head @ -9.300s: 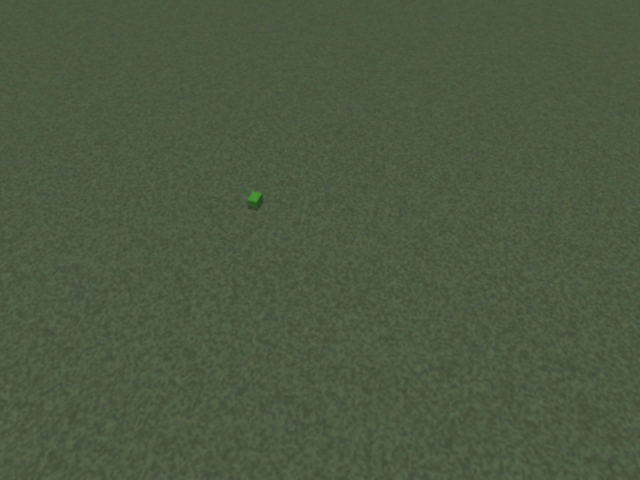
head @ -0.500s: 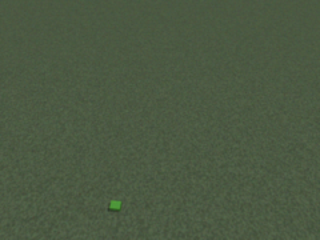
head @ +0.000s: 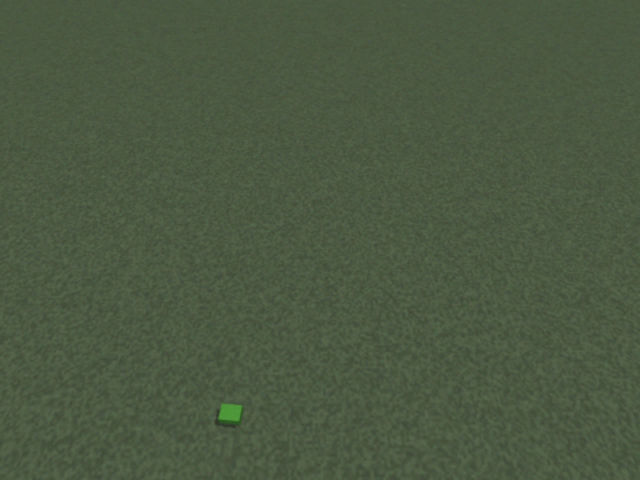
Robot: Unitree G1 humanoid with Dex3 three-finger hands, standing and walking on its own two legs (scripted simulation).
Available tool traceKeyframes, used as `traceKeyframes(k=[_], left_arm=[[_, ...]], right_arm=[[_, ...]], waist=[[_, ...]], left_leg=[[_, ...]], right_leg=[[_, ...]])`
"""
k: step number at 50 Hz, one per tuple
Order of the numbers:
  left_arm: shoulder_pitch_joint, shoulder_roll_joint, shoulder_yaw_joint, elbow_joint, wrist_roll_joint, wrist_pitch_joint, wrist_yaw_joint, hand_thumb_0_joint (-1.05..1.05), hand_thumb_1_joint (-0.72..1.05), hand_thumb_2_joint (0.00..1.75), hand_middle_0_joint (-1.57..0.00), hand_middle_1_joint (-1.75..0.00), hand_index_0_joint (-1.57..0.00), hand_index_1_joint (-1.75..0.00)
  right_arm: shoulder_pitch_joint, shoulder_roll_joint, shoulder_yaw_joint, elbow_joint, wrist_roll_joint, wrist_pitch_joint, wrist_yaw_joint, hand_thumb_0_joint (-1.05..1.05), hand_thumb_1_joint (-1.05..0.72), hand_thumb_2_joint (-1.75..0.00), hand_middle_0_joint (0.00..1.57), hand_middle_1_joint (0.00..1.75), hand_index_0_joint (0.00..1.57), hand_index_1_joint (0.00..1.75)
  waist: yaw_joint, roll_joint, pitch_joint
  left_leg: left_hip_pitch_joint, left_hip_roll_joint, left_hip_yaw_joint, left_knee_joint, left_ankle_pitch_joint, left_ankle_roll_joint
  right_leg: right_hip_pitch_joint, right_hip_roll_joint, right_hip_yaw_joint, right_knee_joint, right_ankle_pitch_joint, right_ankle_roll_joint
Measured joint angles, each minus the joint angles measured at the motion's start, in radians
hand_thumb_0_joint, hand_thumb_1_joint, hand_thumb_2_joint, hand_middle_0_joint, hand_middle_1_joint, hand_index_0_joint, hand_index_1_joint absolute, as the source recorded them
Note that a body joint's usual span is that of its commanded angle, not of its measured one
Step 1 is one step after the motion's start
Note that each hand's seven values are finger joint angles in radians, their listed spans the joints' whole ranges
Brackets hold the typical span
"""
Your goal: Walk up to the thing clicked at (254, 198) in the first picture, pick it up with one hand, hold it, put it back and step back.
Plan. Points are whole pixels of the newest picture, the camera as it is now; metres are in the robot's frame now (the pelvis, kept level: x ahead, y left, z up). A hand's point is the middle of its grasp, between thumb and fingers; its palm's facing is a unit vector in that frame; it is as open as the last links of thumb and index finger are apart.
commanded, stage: rise first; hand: left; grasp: from above
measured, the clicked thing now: (231, 414) +0.43 +0.26 -0.77
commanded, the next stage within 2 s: none
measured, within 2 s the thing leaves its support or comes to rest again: neither
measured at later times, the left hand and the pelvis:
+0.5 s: hand out of the picture +0.16 +0.25 -0.18, palm faces -0.08 -0.92 -0.38, open 11.2 cm; pelvis -0.01 +0.01 -0.04, yaw -3 degrees
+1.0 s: hand out of the picture +0.13 +0.27 -0.25, palm faces -0.19 -0.86 -0.47, open 12.1 cm; pelvis -0.02 +0.02 -0.11, yaw -3 degrees
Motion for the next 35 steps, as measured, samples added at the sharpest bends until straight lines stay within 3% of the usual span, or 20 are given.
traceKeyframes(k=[6, 8, 11, 15, 18, 22, 27, 35], left_arm=[[0.003, 0.0, -0.001, 0.001, 0.001, 0.0, 0.0, 0.01, 0.9, 0.9, -0.21, -0.3, -0.2, -0.3], [0.012, -0.01, 0.014, -0.056, -0.024, -0.003, 0.012, 0.01, 0.88, 0.9, -0.21, -0.31, -0.2, -0.31], [-0.061, -0.026, 0.056, -0.054, -0.026, -0.022, 0.017, 0.01, 0.8, 0.9, -0.23, -0.37, -0.21, -0.38], [-0.166, -0.008, 0.114, -0.036, 0.023, -0.02, -0.006, 0.01, 0.61, 0.87, -0.25, -0.52, -0.24, -0.52], [-0.183, 0.001, 0.158, -0.072, 0.068, -0.005, -0.018, 0.01, 0.43, 0.83, -0.28, -0.63, -0.27, -0.63], [-0.155, -0.012, 0.152, -0.14, 0.111, 0.062, -0.009, 0.0, 0.16, 0.79, -0.31, -0.72, -0.31, -0.72], [-0.103, -0.033, 0.146, -0.216, 0.136, 0.134, 0.009, 0.0, -0.09, 0.76, -0.36, -0.75, -0.35, -0.76], [-0.002, -0.047, 0.161, -0.409, 0.18, 0.137, 0.024, 0.0, -0.22, 0.72, -0.43, -0.72, -0.41, -0.74]], right_arm=[[0.001, -0.001, -0.001, 0.002, 0.0, 0.0, 0.0, 0.01, -0.9, -0.9, 0.2, 0.3, 0.21, 0.3], [0.028, 0.002, 0.0, -0.08, 0.03, -0.005, -0.018, 0.01, -0.9, -0.9, 0.2, 0.3, 0.21, 0.3], [0.042, 0.024, -0.001, -0.18, 0.051, -0.027, -0.037, 0.01, -0.9, -0.9, 0.2, 0.29, 0.21, 0.3], [0.048, 0.076, -0.015, -0.261, 0.042, -0.037, -0.042, 0.01, -0.9, -0.9, 0.2, 0.29, 0.21, 0.3], [0.071, 0.105, -0.031, -0.309, 0.03, -0.038, -0.031, 0.01, -0.9, -0.9, 0.2, 0.29, 0.21, 0.3], [0.112, 0.112, -0.038, -0.361, 0.033, -0.032, -0.025, 0.01, -0.89, -0.9, 0.2, 0.29, 0.21, 0.3], [0.129, 0.107, -0.045, -0.418, 0.032, -0.048, -0.017, 0.01, -0.9, -0.9, 0.2, 0.29, 0.21, 0.3], [0.105, 0.11, -0.058, -0.479, 0.017, -0.103, -0.021, 0.01, -0.92, -0.9, 0.2, 0.29, 0.21, 0.3]], waist=[[0.0, 0.001, 0.003], [-0.003, 0.003, -0.001], [-0.009, 0.002, 0.012], [-0.022, -0.019, -0.005], [-0.031, -0.029, -0.033], [-0.039, -0.015, -0.063], [-0.043, -0.002, -0.095], [-0.03, -0.016, -0.122]], left_leg=[[-0.001, -0.001, 0.001, -0.002, 0.002, 0.0], [-0.045, -0.002, 0.003, 0.033, -0.011, 0.002], [-0.129, -0.002, 0.004, 0.108, -0.035, 0.003], [-0.26, 0.003, 0.013, 0.219, -0.073, -0.001], [-0.339, 0.009, 0.023, 0.3, -0.111, -0.002], [-0.391, 0.01, 0.028, 0.368, -0.149, 0.004], [-0.484, 0.011, 0.033, 0.471, -0.199, 0.012], [-0.679, 0.01, 0.028, 0.683, -0.294, 0.016]], right_leg=[[-0.003, -0.001, 0.001, 0.001, 0.0, 0.0], [-0.049, -0.002, 0.004, 0.04, -0.013, -0.001], [-0.133, -0.003, 0.008, 0.113, -0.035, -0.002], [-0.271, 0.002, 0.021, 0.225, -0.07, -0.006], [-0.354, 0.007, 0.034, 0.302, -0.1, -0.007], [-0.402, 0.008, 0.04, 0.355, -0.128, -0.001], [-0.492, 0.008, 0.049, 0.445, -0.168, 0.007], [-0.683, 0.007, 0.051, 0.648, -0.256, 0.015]])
